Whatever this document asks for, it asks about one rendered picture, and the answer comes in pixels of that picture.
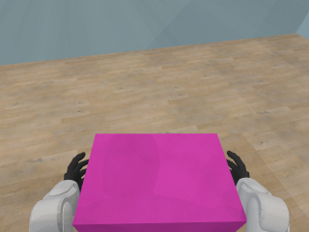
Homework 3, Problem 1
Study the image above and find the robot right hand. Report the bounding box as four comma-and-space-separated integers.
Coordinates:
226, 151, 250, 186

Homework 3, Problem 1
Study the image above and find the left robot forearm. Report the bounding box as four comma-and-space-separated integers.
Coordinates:
29, 180, 80, 232

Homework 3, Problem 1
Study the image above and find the right robot forearm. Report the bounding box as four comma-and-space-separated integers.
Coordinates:
236, 177, 290, 232

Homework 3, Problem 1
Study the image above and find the robot left hand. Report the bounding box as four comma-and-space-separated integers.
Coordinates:
64, 152, 89, 192

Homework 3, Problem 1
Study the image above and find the carton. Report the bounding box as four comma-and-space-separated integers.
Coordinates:
72, 133, 247, 232

